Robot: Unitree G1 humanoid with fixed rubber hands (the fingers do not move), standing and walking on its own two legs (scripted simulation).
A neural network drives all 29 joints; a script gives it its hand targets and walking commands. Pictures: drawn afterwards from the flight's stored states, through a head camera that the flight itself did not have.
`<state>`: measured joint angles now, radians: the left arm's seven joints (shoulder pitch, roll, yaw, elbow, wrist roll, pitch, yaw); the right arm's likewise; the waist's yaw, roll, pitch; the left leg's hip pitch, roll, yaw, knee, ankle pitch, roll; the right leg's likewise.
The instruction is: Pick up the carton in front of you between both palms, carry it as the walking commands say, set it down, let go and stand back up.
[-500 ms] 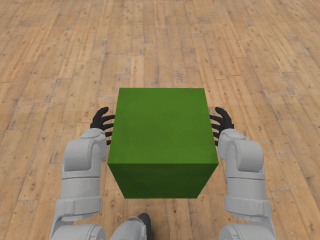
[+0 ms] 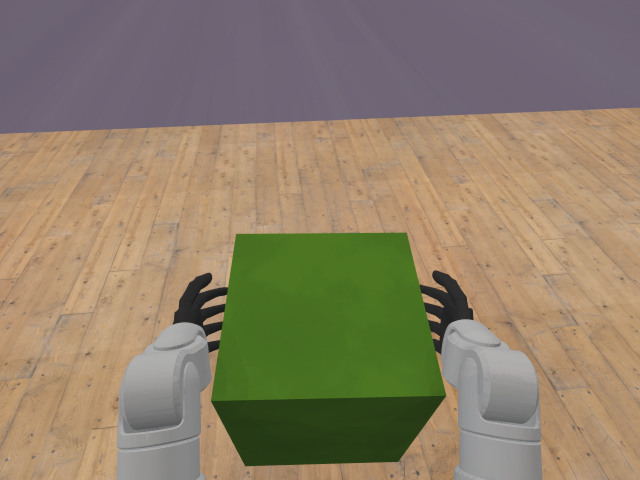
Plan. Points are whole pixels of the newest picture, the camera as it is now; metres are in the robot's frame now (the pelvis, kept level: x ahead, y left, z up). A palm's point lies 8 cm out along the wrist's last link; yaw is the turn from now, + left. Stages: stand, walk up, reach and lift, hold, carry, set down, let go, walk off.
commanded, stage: carry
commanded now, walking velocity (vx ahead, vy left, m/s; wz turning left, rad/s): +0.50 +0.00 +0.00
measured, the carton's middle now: (322, 354) +0.30 +0.00 +0.03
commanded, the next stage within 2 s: none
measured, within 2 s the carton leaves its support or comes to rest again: neither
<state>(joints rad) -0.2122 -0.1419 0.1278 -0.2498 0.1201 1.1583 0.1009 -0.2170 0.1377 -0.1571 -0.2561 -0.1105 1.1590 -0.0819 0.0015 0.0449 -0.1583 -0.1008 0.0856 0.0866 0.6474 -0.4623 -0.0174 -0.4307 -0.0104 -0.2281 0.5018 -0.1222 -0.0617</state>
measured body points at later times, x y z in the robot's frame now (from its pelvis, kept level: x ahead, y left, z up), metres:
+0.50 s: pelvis +0.24 +0.01 +0.01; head +0.23 +0.02 +0.46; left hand +0.52 +0.16 +0.08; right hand +0.52 -0.15 +0.08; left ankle +0.31 +0.10 -0.73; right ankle +0.14 -0.10 -0.72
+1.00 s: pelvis +0.29 -0.01 +0.00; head +0.27 -0.01 +0.45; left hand +0.58 +0.12 +0.06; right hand +0.56 -0.18 +0.06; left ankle +0.31 +0.10 -0.72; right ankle +0.15 -0.10 -0.72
